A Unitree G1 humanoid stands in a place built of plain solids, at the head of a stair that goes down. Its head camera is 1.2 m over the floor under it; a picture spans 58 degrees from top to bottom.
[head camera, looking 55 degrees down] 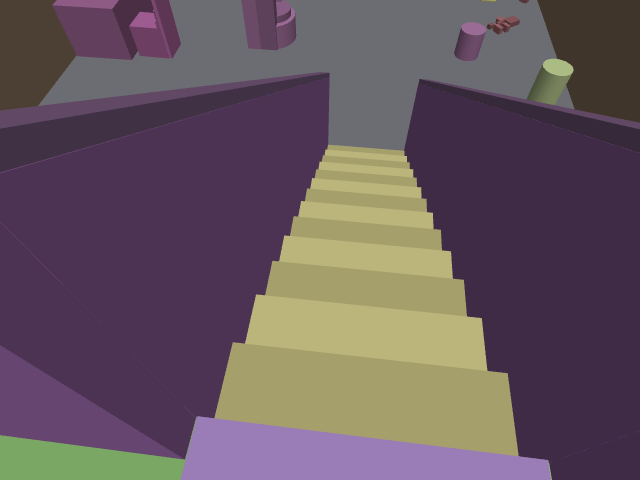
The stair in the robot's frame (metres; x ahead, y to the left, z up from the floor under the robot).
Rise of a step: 0.18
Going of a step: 0.28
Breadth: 0.90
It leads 7 degrees to the right of straight ahead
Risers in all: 14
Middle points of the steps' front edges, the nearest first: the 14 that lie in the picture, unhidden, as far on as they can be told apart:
0.22 -0.12 0.00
0.50 -0.16 -0.18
0.77 -0.19 -0.36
1.05 -0.22 -0.54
1.32 -0.25 -0.72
1.60 -0.28 -0.90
1.87 -0.32 -1.08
2.15 -0.35 -1.26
2.42 -0.38 -1.44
2.70 -0.41 -1.62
2.97 -0.44 -1.80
3.25 -0.48 -1.98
3.53 -0.51 -2.16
3.80 -0.54 -2.34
